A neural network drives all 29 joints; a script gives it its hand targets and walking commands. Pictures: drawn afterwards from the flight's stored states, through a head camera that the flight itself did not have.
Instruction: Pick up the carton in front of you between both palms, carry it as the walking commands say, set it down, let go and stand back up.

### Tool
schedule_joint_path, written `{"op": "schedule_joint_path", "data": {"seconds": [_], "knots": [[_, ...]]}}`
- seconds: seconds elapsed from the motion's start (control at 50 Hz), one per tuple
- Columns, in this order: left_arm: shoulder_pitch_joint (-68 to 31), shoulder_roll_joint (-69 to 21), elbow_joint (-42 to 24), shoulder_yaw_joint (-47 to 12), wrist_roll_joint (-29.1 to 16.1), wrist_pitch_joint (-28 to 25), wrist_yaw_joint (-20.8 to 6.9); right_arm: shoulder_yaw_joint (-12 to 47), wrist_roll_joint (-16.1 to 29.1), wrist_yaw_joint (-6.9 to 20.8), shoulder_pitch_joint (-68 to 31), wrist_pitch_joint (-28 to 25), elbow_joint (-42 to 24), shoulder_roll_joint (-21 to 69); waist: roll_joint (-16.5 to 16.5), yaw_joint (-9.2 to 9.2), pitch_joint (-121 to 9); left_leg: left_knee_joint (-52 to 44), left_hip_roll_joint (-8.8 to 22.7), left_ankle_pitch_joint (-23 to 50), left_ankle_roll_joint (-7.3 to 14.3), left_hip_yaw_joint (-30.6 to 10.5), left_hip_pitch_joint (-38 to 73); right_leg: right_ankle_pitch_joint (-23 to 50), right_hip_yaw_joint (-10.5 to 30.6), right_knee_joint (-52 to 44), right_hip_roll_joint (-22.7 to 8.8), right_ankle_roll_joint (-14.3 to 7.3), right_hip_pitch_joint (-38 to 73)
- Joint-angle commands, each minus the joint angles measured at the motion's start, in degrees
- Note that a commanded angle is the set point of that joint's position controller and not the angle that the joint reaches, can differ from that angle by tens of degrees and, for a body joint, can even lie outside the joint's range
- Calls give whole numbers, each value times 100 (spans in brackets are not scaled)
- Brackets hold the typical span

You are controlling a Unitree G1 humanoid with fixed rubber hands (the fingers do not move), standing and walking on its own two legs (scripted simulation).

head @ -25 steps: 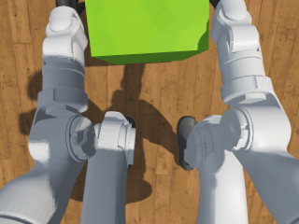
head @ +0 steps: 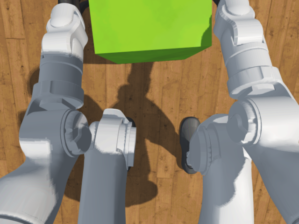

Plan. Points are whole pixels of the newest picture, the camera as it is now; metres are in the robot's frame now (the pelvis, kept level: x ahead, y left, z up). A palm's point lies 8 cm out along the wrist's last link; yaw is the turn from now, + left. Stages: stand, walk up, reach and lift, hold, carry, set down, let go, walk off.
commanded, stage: set down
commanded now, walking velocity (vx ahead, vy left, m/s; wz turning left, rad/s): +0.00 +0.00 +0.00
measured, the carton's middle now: (149, 13) +0.53 +0.04 -0.24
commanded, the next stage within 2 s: let go in 1.98 s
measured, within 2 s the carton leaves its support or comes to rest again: rests again in 0.06 s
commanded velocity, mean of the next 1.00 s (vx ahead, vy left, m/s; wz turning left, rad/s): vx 0.00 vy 0.00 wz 0.00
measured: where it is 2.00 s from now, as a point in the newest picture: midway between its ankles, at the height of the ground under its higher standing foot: (156, 154)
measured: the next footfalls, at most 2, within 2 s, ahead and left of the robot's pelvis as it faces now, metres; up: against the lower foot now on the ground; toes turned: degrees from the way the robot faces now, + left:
none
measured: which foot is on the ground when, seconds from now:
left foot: down 0.00-1.00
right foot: down 0.00-1.00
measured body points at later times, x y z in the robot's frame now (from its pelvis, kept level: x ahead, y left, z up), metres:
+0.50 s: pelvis -0.01 +0.00 -0.01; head +0.36 +0.01 +0.25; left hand +0.53 +0.20 -0.17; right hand +0.56 -0.11 -0.18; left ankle +0.10 +0.12 -0.34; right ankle +0.11 -0.12 -0.34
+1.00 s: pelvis +0.00 +0.00 -0.01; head +0.37 +0.01 +0.24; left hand +0.54 +0.23 -0.18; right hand +0.57 -0.16 -0.18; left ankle +0.10 +0.12 -0.34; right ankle +0.11 -0.12 -0.34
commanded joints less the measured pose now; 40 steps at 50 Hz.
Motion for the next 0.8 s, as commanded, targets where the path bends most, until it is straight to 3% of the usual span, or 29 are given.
{"op": "schedule_joint_path", "data": {"seconds": [0.0, 0.32, 0.56, 0.62, 0.68, 0.72, 0.78], "knots": [[-3297, -4948, -396, -2146, -489, -140, -1599, 1812, 443, 1428, -3023, -166, -403, 5105, -207, 140, -5909, -985, -374, 1839, -4, 367, 2725, 1517, -419, -724, 449, -205, 3138], [-2938, -4173, 415, -1465, -27, -90, -1746, 1057, -1, 1539, -2542, -108, 402, 4243, -67, 52, -4100, -957, -340, 992, 74, 288, 2069, 733, -371, -712, 417, -296, 2614], [-2494, -3373, 747, -939, 305, -116, -1631, 682, -312, 1495, -2200, -123, 617, 3394, -87, 5, -3585, -948, -284, 782, 72, 274, 1996, 575, -325, -698, 344, -260, 2702], [-2142, -2258, 793, -665, 329, -283, -1314, 529, -329, 1227, -1923, -272, 578, 2231, -73, 44, -3743, -925, -189, 851, -3, 317, 2232, 668, -326, -662, 260, -157, 3002], [-1442, 778, 783, -63, 183, -696, -432, 98, -156, 433, -1356, -608, 564, -811, -123, 58, -4263, -915, -48, 1069, -171, 352, 2775, 857, -355, -674, 105, -2, 3486], [-1745, 1398, 746, -250, -285, -901, -70, 298, 318, 108, -1762, -756, 510, -1336, -96, 110, -4835, -828, 1, 1444, -204, 297, 2988, 1248, -290, -561, 40, 31, 3648], [-2152, 1832, 633, -615, -850, -1114, 110, 766, 927, 14, -2265, -897, 266, -1591, -115, 271, -5616, -704, 78, 2074, -127, 236, 3067, 1814, -181, -374, -38, 12, 3878]]}}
